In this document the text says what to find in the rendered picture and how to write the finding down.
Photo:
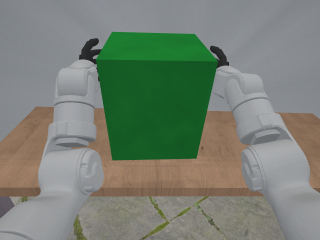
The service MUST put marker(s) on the robot left hand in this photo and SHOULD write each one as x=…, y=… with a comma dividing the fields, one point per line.
x=88, y=54

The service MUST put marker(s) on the right robot forearm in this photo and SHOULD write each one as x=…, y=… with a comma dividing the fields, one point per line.
x=254, y=115

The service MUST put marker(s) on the carton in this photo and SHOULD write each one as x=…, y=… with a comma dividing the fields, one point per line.
x=155, y=89

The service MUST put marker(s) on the robot right upper arm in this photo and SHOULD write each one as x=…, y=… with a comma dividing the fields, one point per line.
x=278, y=170

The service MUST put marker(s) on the robot left upper arm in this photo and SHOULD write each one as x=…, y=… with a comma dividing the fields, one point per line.
x=67, y=178

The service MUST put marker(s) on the table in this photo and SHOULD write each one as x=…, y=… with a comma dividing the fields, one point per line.
x=216, y=172

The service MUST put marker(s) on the robot right hand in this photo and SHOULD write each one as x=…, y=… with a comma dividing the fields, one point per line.
x=222, y=58

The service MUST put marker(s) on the left robot forearm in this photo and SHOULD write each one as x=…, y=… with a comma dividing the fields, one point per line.
x=74, y=103

